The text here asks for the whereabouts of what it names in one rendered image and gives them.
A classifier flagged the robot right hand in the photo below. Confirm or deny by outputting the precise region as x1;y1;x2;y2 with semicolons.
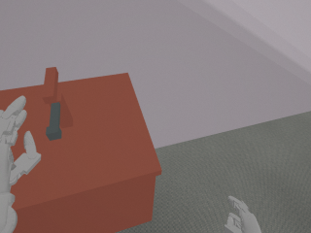
225;195;261;233

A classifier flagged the robot left forearm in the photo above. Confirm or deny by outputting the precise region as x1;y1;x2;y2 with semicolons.
0;192;17;233

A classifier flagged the robot left hand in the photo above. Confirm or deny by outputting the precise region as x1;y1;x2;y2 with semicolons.
0;95;42;193

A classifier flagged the tap lever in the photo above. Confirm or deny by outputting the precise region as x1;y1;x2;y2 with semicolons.
46;102;62;141

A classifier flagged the counter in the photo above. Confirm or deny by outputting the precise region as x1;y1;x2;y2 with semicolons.
0;67;162;233

